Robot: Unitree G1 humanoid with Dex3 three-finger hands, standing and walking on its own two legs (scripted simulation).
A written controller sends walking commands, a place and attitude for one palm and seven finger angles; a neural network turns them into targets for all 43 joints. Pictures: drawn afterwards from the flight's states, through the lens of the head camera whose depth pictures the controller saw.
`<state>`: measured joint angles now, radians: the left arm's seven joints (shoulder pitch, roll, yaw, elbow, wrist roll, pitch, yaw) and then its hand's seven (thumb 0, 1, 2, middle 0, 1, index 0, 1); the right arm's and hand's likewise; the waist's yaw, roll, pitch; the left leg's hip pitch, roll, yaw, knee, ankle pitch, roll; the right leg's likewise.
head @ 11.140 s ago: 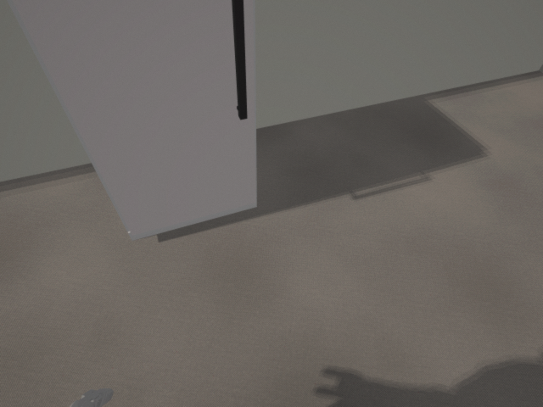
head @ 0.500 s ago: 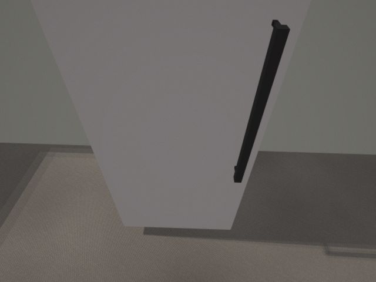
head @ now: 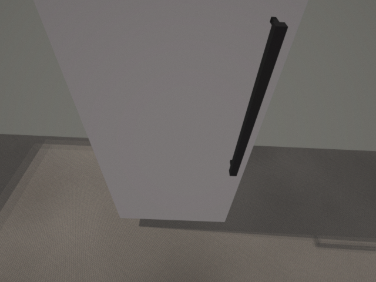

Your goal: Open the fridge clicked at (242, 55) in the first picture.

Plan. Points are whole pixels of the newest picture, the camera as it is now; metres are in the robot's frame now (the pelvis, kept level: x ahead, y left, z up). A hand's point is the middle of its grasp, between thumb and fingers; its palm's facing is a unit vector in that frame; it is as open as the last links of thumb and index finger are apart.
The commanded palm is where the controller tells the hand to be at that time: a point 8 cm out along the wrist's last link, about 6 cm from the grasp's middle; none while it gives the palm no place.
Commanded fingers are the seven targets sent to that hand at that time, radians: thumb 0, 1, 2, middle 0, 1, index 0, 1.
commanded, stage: look again from close up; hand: right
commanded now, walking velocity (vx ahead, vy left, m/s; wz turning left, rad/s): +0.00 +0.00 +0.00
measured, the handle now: (248, 115) +0.53 -0.13 +0.08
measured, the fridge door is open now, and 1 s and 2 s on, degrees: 0 0 0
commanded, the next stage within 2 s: none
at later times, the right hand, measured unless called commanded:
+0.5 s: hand out of the picture +0.07 -0.21 -0.16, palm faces -0.03 +0.95 -0.30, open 7.4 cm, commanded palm none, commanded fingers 0.00 -0.90 -0.90 0.20 0.30 0.20 0.30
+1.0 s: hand out of the picture +0.08 -0.22 -0.15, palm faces -0.03 +0.95 -0.32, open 7.4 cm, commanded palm none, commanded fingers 0.00 -0.90 -0.90 0.20 0.30 0.20 0.30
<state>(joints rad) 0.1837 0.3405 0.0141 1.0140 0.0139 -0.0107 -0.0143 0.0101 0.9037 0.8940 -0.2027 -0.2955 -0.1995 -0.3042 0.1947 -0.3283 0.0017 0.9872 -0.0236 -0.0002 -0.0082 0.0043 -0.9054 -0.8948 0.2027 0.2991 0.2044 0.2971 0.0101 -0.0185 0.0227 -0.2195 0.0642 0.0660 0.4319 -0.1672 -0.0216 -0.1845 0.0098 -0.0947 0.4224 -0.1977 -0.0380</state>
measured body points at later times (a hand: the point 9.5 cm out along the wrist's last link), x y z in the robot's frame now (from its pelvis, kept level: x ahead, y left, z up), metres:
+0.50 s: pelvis +0.01 +0.01 +0.00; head +0.01 +0.02 +0.45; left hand +0.07 +0.29 -0.14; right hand +0.07 -0.26 -0.13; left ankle +0.04 +0.13 -0.74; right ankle +0.02 -0.09 -0.74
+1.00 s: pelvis +0.02 +0.01 +0.01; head +0.03 +0.02 +0.46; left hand +0.09 +0.30 -0.13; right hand +0.08 -0.27 -0.13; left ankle +0.04 +0.13 -0.74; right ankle +0.02 -0.09 -0.74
